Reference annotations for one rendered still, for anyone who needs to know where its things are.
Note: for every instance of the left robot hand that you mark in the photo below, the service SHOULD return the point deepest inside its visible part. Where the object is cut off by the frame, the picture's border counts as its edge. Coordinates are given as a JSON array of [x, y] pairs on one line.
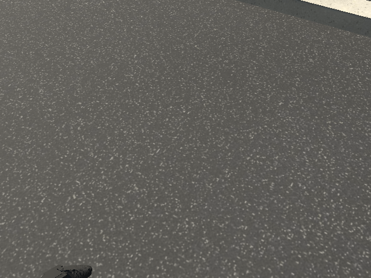
[[72, 271]]

